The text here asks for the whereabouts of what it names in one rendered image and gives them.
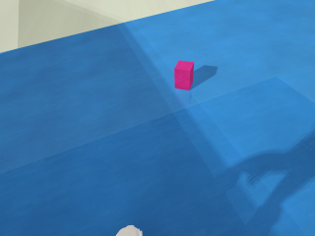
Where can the carton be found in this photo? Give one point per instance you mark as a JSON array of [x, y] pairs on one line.
[[183, 75]]

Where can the left robot thigh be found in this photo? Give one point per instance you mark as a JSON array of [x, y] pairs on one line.
[[130, 231]]

